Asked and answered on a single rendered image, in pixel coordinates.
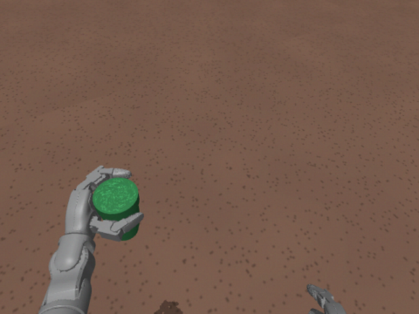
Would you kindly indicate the left robot arm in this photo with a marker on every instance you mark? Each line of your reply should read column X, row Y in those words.
column 71, row 268

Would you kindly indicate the left robot hand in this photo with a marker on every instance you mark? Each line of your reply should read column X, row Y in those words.
column 81, row 215

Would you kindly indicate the cup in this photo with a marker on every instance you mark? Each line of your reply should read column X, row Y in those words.
column 115, row 199

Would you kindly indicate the right robot hand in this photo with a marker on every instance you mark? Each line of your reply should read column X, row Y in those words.
column 325, row 300

